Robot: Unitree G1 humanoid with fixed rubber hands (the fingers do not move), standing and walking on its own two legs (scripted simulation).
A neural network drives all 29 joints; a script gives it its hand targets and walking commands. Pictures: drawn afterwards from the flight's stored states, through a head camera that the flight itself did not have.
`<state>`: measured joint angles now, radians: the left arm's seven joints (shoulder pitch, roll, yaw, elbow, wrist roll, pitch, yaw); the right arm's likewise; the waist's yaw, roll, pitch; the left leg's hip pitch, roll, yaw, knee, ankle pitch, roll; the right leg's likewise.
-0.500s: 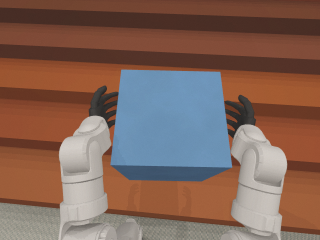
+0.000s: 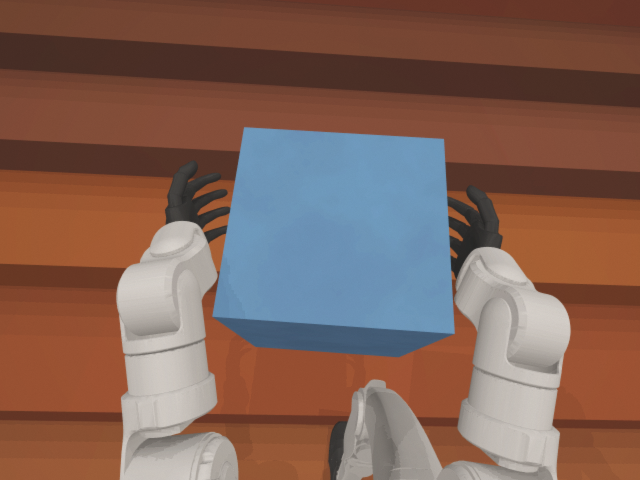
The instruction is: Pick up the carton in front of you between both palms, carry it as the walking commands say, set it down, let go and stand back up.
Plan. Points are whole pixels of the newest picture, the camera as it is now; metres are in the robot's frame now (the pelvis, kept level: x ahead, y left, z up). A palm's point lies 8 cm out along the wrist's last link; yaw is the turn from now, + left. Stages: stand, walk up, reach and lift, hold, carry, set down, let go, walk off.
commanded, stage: carry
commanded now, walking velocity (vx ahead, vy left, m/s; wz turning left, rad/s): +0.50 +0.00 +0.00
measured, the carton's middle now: (333, 260) +0.37 -0.01 +0.05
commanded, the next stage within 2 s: none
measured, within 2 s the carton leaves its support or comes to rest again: neither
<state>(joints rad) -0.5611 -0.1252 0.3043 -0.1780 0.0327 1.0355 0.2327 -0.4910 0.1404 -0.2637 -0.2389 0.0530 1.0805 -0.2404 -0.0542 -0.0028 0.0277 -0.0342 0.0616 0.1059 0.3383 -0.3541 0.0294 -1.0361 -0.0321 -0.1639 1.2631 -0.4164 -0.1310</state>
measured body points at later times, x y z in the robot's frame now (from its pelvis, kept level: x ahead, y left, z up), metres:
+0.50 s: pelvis +0.37 +0.02 +0.14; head +0.38 +0.00 +0.59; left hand +0.75 +0.15 +0.32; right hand +0.73 -0.16 +0.30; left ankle +0.48 +0.09 -0.50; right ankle +0.17 -0.09 -0.53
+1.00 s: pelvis +0.67 -0.06 +0.27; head +0.69 -0.05 +0.72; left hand +1.03 +0.14 +0.40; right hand +1.06 -0.18 +0.40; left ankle +0.50 +0.07 -0.36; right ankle +0.80 -0.15 -0.38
